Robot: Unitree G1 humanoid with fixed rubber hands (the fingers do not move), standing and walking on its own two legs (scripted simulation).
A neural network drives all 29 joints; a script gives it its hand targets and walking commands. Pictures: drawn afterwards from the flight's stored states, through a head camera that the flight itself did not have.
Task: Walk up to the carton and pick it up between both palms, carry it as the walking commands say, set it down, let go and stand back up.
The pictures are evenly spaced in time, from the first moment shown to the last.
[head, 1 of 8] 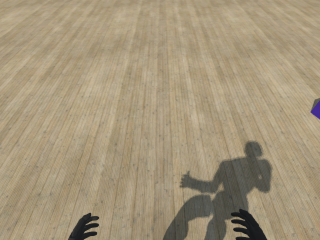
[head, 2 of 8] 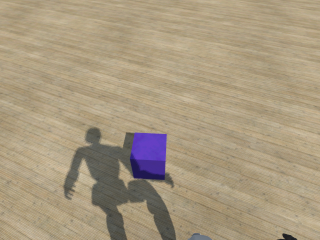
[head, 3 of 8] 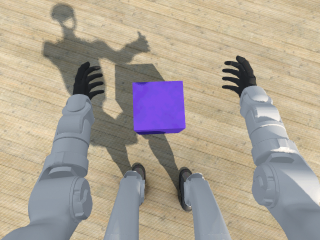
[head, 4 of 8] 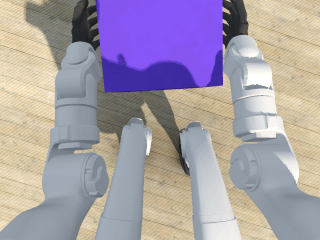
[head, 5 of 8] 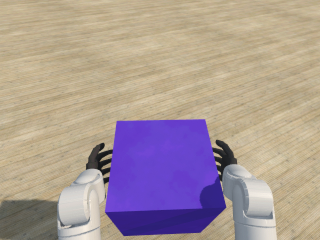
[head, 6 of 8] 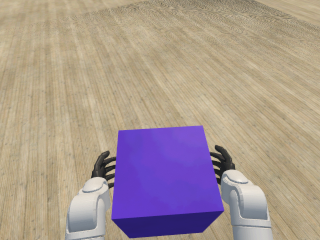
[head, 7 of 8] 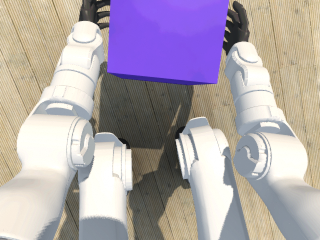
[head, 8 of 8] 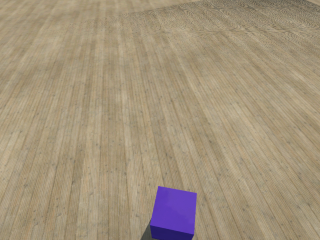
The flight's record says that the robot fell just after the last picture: no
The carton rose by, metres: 0.66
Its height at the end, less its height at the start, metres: +0.00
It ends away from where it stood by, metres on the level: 1.63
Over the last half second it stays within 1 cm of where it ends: yes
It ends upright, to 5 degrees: yes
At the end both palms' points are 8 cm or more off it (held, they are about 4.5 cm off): yes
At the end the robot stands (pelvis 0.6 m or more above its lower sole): yes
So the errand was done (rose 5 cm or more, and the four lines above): yes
